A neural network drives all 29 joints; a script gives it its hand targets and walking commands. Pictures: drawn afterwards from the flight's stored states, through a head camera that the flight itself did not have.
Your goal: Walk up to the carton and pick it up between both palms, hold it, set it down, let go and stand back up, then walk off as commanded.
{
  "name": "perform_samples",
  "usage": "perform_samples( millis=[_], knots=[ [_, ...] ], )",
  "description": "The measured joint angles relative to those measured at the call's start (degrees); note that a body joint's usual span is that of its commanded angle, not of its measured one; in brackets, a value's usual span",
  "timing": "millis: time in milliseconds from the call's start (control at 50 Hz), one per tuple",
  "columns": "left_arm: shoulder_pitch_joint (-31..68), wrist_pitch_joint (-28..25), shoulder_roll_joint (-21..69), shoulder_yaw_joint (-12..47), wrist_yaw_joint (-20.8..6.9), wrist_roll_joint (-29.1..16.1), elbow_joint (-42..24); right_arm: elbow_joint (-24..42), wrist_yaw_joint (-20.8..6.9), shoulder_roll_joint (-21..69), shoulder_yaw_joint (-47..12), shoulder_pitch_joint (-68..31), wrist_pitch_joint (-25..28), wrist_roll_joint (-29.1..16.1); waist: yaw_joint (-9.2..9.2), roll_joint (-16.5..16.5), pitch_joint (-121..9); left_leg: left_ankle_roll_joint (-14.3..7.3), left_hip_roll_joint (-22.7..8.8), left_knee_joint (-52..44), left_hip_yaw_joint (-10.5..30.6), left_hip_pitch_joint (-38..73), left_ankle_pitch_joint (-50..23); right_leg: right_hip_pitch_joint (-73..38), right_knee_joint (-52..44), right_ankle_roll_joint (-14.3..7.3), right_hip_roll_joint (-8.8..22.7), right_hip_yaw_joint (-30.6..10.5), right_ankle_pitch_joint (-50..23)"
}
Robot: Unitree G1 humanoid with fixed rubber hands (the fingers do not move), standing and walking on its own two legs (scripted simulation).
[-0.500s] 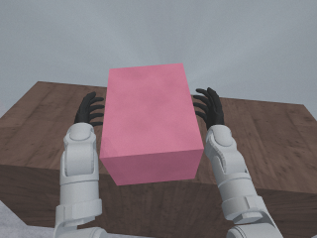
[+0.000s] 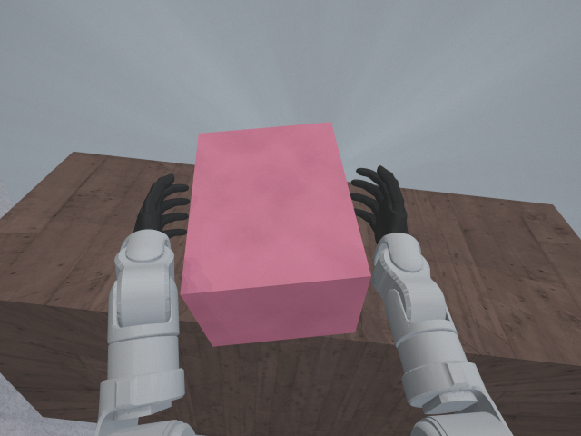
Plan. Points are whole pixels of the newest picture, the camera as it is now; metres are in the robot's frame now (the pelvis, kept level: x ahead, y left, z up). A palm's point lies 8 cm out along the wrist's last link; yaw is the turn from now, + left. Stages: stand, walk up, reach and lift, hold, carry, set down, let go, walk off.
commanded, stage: hold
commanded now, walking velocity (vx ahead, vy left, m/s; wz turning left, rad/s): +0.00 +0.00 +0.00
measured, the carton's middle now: (274, 230) +0.42 +0.00 +0.10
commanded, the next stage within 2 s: set down in 0.88 s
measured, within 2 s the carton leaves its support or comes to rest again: neither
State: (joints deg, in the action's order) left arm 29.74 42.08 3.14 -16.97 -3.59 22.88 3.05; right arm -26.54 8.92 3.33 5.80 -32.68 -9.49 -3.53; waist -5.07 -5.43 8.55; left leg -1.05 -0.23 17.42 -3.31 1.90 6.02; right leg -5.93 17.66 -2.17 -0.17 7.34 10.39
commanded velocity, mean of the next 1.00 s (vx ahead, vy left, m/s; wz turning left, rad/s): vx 0.00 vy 0.00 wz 0.00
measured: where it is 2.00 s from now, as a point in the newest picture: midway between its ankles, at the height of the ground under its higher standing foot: outside the picture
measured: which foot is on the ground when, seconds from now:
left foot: down 0.00-1.00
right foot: down 0.00-1.00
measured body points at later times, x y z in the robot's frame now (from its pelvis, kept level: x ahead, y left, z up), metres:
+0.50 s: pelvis +0.01 +0.00 +0.00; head -0.03 +0.04 +0.45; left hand +0.37 +0.16 +0.16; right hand +0.36 -0.14 +0.18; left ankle +0.06 +0.11 -0.75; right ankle +0.02 -0.09 -0.75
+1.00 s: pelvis +0.00 +0.00 +0.00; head -0.03 +0.03 +0.45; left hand +0.37 +0.16 +0.15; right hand +0.37 -0.15 +0.19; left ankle +0.06 +0.11 -0.75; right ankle +0.02 -0.09 -0.75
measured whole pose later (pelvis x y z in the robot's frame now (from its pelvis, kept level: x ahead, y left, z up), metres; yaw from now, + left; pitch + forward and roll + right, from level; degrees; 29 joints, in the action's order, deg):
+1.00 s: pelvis +0.00 +0.00 +0.00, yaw -1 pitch -12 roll +0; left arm 27.6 40.4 3.5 -18.1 -3.0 21.5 1.4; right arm -24.9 9.9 1.4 2.0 -34.2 -10.8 -4.6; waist -4.8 -5.0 7.5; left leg -0.8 -0.7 15.4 -4.4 1.6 5.1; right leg -5.1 15.8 -2.4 -0.8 6.2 9.1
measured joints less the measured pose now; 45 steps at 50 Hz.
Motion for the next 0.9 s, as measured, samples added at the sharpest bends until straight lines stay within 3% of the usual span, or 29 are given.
perform_samples(
  millis=[180, 500, 760, 900],
  knots=[
    [2.86, -1.59, 0.27, -0.54, 1.12, -0.52, 2.57, -1.28, -0.46, -1.57, 0.61, -2.86, 0.20, 0.82, -0.12, 1.30, 0.74, -0.34, 0.30, -1.35, -0.48, -1.31, -1.28, 2.18, 0.20, 0.24, 0.32, -0.41, -0.63],
    [-1.72, -0.06, -0.36, -0.24, 0.30, -0.53, -2.82, 1.52, 1.21, 0.02, -2.33, 0.21, 0.10, -1.86, -0.42, -1.41, -0.74, 0.33, -0.24, -0.25, 0.11, 0.26, 0.33, -0.60, -1.03, -0.18, -0.34, 0.08, -0.04],
    [1.35, -0.25, 0.75, -0.37, 0.17, -0.03, 1.44, -0.91, -0.57, -1.40, 0.21, -0.92, -0.29, 0.35, -0.47, 1.42, 1.05, -0.37, 0.37, -0.82, -0.38, -0.02, -0.54, 0.65, 0.21, 0.28, 0.37, -0.33, -0.17],
    [2.31, -2.25, 0.25, -1.00, 1.27, -0.90, 1.21, 1.44, 1.47, -1.66, -1.66, -1.78, 0.13, -0.60, 0.23, 1.48, 0.28, -0.18, -0.07, -1.33, -0.84, -1.92, -1.16, 2.83, -0.18, 0.05, -0.07, -0.80, -0.91]
  ],
)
